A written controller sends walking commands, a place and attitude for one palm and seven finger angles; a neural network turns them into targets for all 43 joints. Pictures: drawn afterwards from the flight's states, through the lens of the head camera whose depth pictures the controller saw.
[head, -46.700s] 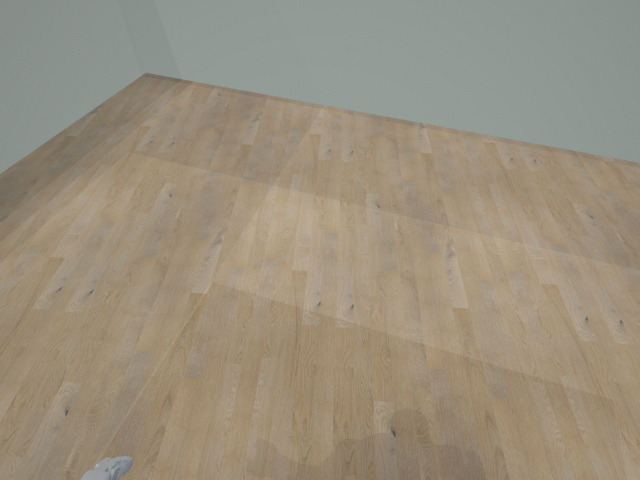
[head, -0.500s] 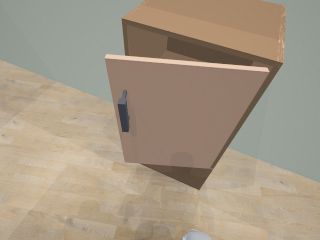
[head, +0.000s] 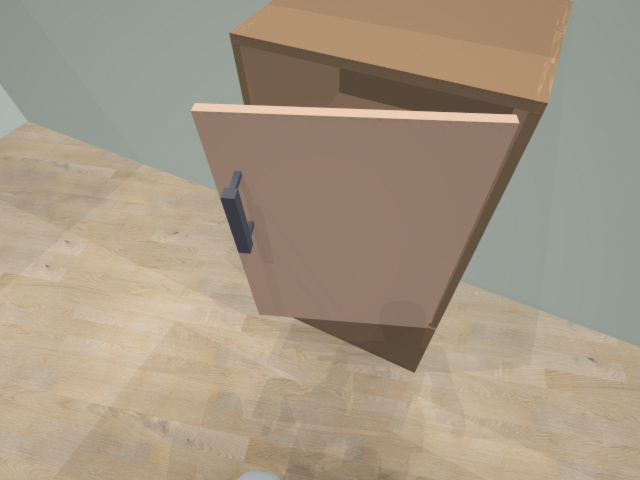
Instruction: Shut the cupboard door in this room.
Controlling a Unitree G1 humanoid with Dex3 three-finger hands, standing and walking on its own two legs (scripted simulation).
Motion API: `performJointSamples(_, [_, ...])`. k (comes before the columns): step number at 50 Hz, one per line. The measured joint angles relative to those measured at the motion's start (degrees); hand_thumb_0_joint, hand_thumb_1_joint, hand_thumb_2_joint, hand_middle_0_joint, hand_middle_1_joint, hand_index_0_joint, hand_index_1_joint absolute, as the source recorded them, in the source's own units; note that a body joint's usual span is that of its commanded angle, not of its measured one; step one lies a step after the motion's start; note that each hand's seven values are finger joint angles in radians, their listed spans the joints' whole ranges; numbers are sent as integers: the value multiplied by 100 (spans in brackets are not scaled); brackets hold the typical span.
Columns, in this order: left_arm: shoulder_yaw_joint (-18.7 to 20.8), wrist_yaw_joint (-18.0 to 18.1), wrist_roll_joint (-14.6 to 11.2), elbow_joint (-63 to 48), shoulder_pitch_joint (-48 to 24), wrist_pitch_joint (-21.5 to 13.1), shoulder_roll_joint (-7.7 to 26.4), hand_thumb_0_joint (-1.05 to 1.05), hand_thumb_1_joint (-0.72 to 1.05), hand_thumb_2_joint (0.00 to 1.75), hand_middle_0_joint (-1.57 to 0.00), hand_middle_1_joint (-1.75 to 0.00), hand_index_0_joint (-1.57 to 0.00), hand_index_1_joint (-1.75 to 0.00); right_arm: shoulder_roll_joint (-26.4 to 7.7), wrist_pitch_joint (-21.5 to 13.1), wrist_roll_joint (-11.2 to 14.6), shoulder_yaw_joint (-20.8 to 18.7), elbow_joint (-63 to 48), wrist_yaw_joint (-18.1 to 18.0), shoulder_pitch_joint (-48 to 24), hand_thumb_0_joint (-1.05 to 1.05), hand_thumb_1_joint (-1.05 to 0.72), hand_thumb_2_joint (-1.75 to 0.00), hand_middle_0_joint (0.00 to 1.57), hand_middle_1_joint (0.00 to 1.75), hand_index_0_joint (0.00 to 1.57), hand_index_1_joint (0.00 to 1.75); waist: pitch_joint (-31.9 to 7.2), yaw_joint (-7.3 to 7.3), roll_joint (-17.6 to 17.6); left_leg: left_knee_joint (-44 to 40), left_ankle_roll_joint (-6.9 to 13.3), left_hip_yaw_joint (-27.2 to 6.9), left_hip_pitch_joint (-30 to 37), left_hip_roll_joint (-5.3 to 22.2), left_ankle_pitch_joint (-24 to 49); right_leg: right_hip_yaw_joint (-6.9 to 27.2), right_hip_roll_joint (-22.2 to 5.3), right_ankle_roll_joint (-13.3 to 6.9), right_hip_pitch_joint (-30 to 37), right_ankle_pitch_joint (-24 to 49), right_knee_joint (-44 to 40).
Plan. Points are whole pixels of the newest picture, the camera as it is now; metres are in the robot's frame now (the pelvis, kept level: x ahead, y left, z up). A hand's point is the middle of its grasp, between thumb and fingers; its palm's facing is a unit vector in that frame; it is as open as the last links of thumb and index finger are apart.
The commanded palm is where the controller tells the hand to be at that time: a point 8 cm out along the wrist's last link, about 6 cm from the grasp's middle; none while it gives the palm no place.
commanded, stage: come to a stop and stand still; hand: left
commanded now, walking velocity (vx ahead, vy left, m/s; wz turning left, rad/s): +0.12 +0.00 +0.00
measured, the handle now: (241, 213) +0.48 +0.18 +0.01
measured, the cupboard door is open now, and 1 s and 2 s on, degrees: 21 21 21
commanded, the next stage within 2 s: look again from close up in 0.42 s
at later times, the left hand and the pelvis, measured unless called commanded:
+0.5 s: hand out of the picture +0.01 +0.21 -0.18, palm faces -0.03 -0.98 -0.17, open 7.3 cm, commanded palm none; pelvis -0.02 +0.03 +0.00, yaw -2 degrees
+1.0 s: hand out of the picture +0.02 +0.18 -0.17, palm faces -0.01 -0.97 -0.25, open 7.3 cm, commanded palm none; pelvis -0.02 +0.00 -0.01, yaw -2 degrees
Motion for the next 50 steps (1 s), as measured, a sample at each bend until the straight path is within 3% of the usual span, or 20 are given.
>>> performJointSamples(4, [56,-39,25,106,182,71,138,0,91,89,-21,-30,-21,-30,104,-132,16,65,-33,16,80,1,-91,-90,20,29,20,30,-133,82,-142,-1555,144,195,650,19,166,52,21,94,-79,148,-31])
performJointSamples(6, [74,-49,-26,194,286,133,186,0,91,89,-21,-30,-21,-30,144,-257,6,106,-51,-4,216,1,-91,-90,20,29,20,30,-244,33,-104,-2474,249,187,1013,53,517,22,108,168,-223,-10,197])
performJointSamples(10, [134,-81,-59,454,433,304,343,0,91,89,-20,-30,-20,-30,478,-264,-95,260,117,-78,568,1,-91,-90,20,29,20,30,-352,-45,-363,-2655,463,229,1181,-33,783,282,242,189,-300,-1065,1100])
performJointSamples(14, [146,-170,-53,557,561,250,362,0,91,89,-20,-30,-20,-30,685,-347,-86,369,287,-161,959,1,-90,-90,20,30,20,30,-423,-83,-392,-3141,511,222,1366,-50,1048,359,403,178,-301,-1101,2069])
performJointSamples(17, [125,-194,-70,610,564,186,328,0,91,89,-20,-30,-20,-30,778,-440,-73,387,385,-216,1145,1,-90,-90,20,30,20,30,-351,-139,-396,-3355,535,268,1400,-95,1177,344,392,198,-223,-1133,2238])
performJointSamples(23, [60,-192,-111,612,277,190,176,1,91,89,-20,-30,-20,-30,803,-478,-91,324,566,-293,1363,1,-90,-90,20,30,20,30,-117,-393,-213,-3226,489,283,1252,-36,1136,164,346,148,183,-1499,1429])
performJointSamples(27, [28,-105,-115,542,61,-1,84,0,92,89,-20,-30,-20,-30,720,-445,-16,277,753,-272,1462,1,-90,-90,20,30,20,30,-89,-401,-107,-2629,354,323,968,21,814,165,370,54,743,-718,136])
performJointSamples(29, [-59,-1,-119,540,20,-145,-21,0,92,89,-20,-30,-20,-30,566,-405,-20,261,726,-209,1400,1,-90,-90,20,30,20,30,-94,-434,161,-2190,338,277,741,191,559,149,559,-38,649,-904,254])
performJointSamples(33, [-154,40,-126,582,8,-247,-97,0,93,89,-20,-30,-20,-30,453,-505,-49,276,586,-162,1346,1,-90,-90,20,30,20,30,-214,-583,346,-2010,229,199,708,213,430,86,582,-120,575,-1164,571])
performJointSamples(42, [-187,56,-156,565,44,-277,-169,0,93,89,-21,-30,-20,-30,519,-493,-69,386,505,-238,1001,2,-93,-90,20,29,20,30,-398,-415,405,-2235,163,168,1011,161,491,52,529,-186,750,-1294,668])
performJointSamples(50, [-169,25,-145,618,298,-218,-68,0,93,89,-20,-30,-20,-30,423,-522,-34,376,501,-187,865,2,-93,-90,20,29,20,30,-307,-305,277,-2537,113,171,1099,190,667,52,560,-235,786,-1176,472])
